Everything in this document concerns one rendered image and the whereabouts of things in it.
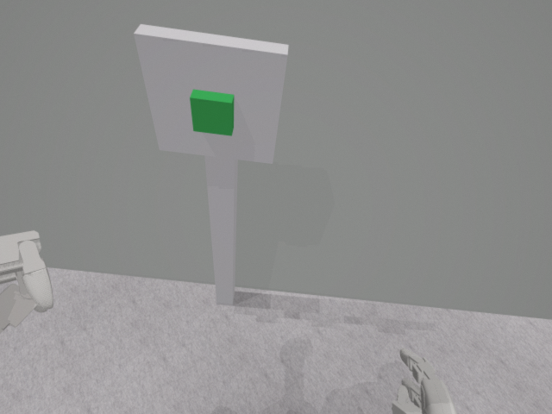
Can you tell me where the left robot hand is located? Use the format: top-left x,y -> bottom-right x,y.
0,230 -> 53,333

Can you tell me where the button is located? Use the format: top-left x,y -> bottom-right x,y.
190,90 -> 234,136

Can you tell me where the panel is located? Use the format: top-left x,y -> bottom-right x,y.
134,24 -> 289,306

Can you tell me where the right robot hand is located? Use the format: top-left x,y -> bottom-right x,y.
392,348 -> 457,414

